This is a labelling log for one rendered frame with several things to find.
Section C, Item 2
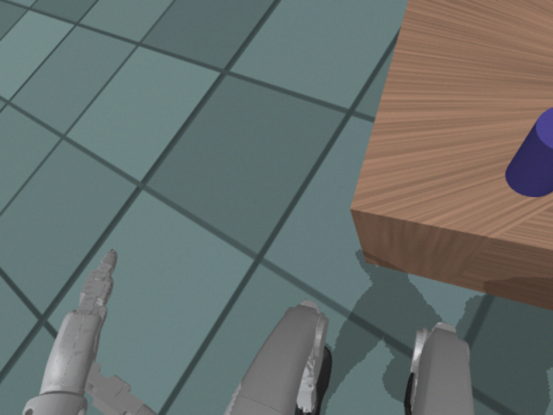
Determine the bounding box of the bottle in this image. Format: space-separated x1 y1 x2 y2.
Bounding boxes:
505 107 553 197

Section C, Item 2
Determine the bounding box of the left robot foot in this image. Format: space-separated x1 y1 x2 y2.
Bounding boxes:
295 346 332 415

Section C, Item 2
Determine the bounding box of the left robot hand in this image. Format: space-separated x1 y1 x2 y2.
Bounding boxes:
40 249 157 415

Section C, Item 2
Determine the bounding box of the left robot arm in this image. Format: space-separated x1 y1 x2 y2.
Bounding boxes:
22 391 88 415

